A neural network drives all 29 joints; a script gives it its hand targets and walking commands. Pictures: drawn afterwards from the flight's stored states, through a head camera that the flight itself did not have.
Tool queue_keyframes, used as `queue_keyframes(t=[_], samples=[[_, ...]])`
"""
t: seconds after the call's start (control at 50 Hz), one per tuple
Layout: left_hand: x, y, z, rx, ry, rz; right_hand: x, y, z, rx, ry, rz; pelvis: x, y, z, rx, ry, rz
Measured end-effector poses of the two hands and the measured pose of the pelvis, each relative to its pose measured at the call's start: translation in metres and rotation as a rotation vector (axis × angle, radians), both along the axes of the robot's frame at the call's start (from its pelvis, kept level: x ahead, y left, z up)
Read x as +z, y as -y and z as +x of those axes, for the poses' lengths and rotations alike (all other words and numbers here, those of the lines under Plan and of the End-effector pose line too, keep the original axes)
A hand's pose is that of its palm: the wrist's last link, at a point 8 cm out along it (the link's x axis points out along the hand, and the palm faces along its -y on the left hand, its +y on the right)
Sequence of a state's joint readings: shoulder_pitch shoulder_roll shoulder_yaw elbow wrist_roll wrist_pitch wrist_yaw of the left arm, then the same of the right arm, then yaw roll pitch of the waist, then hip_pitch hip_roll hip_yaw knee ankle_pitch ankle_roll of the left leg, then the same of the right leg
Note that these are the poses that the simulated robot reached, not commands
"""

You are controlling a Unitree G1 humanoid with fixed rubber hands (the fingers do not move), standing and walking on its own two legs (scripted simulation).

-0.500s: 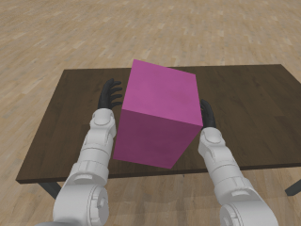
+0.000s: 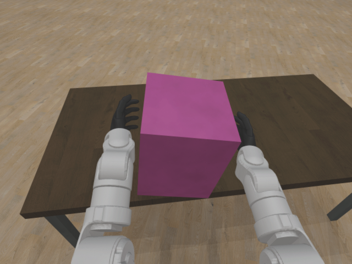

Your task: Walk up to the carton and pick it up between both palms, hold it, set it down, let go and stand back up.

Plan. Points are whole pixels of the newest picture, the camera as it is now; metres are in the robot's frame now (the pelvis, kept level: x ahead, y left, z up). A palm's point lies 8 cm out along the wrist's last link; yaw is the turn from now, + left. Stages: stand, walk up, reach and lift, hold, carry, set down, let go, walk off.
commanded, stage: reach and lift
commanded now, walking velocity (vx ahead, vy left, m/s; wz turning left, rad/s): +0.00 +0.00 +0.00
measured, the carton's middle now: (179, 138) +0.42 -0.01 +0.06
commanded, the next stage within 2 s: hold in 0.98 s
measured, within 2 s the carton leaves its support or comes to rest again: neither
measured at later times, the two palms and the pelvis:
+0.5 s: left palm (121, 125) +0.37 +0.12 +0.16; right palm (250, 130) +0.36 -0.17 +0.14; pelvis -0.01 -0.02 +0.00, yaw -2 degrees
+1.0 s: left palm (111, 122) +0.36 +0.13 +0.18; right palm (244, 130) +0.36 -0.15 +0.15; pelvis +0.00 -0.01 +0.00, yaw +0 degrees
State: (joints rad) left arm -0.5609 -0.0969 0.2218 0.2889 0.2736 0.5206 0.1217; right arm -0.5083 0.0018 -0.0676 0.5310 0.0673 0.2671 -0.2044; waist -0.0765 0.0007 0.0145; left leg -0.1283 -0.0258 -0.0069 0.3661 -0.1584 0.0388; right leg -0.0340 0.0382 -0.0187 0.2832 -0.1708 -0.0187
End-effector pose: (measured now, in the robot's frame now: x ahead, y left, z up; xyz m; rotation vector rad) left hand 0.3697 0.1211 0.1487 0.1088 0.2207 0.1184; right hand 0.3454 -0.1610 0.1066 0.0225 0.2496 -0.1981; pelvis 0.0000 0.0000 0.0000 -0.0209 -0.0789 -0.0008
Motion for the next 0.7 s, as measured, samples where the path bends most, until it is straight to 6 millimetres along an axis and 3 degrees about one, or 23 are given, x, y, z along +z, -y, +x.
queue_keyframes(t=[0.16, 0.34, 0.48, 0.7], samples=[[-0.008, 0.015, -0.018, -0.017, -0.046, -0.035, 0.019, 0.017, -0.012, -0.027, 0.051, -0.023, -0.001, 0.005, -0.017, -0.025, 0.027, 0.01], [0.004, 0.012, -0.014, 0.028, -0.043, -0.055, 0.04, 0.015, 0.004, 0.013, 0.076, -0.054, 0.0, 0.014, -0.026, -0.038, 0.018, 0.024], [0.01, 0.005, 0.0, 0.024, -0.039, -0.044, 0.034, 0.009, 0.017, 0.026, 0.062, -0.046, 0.001, 0.019, -0.016, -0.03, 0.028, 0.022], [0.0, 0.001, 0.01, 0.011, -0.021, -0.02, 0.015, 0.004, 0.02, 0.014, 0.059, -0.029, 0.001, 0.018, 0.004, -0.008, 0.044, 0.011]])
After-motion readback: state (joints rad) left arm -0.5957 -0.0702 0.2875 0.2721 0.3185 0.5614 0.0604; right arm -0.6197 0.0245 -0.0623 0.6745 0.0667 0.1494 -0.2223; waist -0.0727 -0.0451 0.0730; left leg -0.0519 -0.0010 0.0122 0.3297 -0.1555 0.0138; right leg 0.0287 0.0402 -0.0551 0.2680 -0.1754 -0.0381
